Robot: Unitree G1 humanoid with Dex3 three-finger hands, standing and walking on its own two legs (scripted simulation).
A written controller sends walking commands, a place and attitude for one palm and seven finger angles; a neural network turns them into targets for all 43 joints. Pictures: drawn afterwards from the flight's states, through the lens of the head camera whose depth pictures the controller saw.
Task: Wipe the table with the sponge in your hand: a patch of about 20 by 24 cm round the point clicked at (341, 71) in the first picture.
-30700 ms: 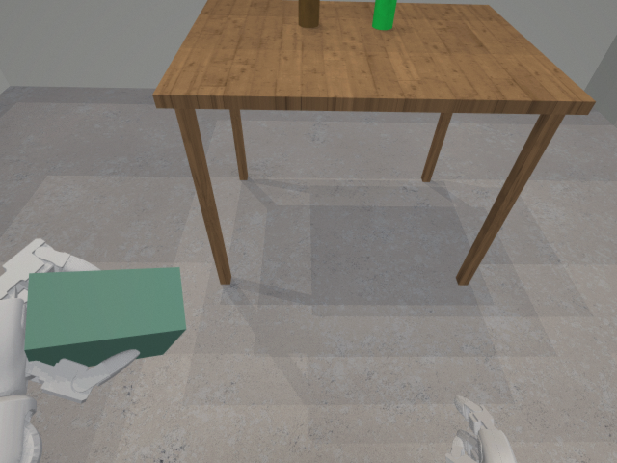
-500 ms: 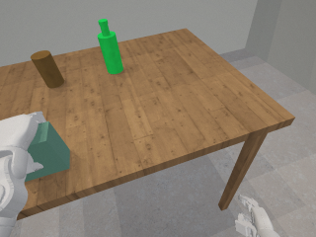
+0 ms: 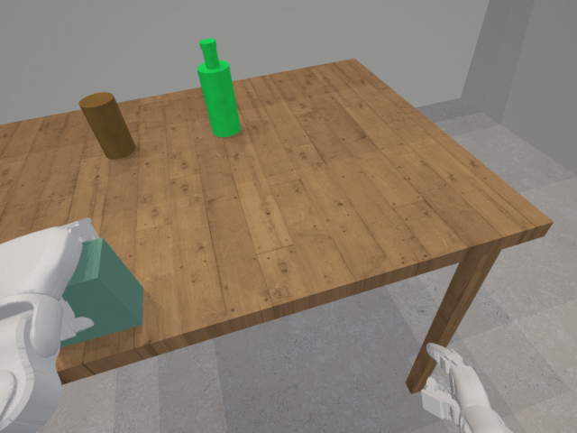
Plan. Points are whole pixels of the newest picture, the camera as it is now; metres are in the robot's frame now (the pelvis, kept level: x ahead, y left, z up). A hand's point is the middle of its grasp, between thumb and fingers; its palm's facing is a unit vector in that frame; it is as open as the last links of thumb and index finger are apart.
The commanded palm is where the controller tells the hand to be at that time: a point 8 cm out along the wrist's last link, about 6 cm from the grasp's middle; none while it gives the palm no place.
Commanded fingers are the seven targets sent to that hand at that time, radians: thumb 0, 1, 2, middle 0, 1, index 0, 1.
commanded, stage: lift the sponge slowly off the table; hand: left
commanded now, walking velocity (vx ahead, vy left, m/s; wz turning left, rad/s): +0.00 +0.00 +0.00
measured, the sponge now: (87, 303) +0.23 +0.31 +0.09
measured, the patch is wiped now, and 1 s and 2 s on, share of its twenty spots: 1.00 1.00 1.00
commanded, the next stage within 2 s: bring the sponge back beside the body in 1.94 s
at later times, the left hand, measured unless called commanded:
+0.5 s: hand (60, 290) +0.21 +0.31 +0.14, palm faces +0.06 -0.07 -1.00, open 10.3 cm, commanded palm +0.18 +0.31 +0.22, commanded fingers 0.00 0.10 1.30 -1.20 -1.60 -1.20 -1.60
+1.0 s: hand (47, 272) +0.21 +0.31 +0.18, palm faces +0.10 -0.04 -0.99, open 10.3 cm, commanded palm +0.17 +0.31 +0.25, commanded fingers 0.00 0.10 1.30 -1.20 -1.60 -1.20 -1.60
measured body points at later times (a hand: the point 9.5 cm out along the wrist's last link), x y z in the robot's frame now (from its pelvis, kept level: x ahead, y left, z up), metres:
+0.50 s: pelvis -0.01 -0.01 +0.00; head -0.02 -0.05 +0.45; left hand +0.20 +0.31 +0.20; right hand +0.23 -0.22 -0.08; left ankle +0.00 +0.09 -0.73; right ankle -0.05 -0.13 -0.73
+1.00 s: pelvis -0.03 -0.02 +0.00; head -0.05 -0.06 +0.45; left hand +0.20 +0.31 +0.23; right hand +0.22 -0.21 -0.07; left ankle +0.00 +0.09 -0.73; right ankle -0.05 -0.13 -0.73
